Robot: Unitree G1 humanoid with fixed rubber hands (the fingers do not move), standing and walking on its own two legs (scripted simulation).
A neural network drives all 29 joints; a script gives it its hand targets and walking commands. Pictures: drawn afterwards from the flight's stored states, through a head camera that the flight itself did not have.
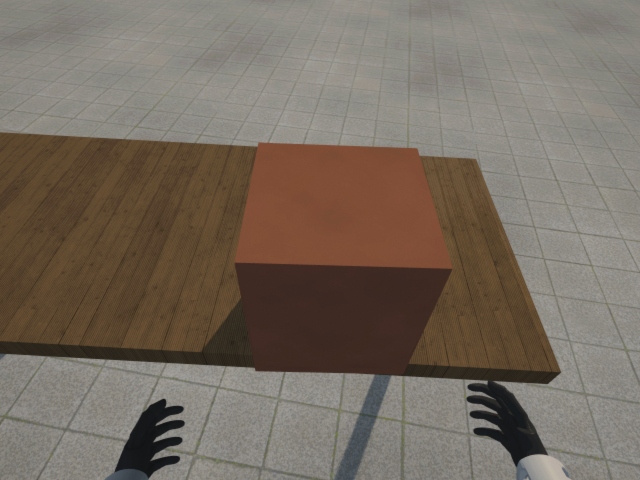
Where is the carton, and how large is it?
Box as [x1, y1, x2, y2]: [234, 143, 452, 373]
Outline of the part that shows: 258,143 234,262 255,370 403,373 452,268 417,149 395,147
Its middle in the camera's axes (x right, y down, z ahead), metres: +0.02 +0.03 +0.55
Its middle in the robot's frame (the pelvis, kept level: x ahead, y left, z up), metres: +0.39 +0.00 +0.05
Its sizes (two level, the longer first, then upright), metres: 0.219 0.213 0.251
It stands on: a table, 0.70 m high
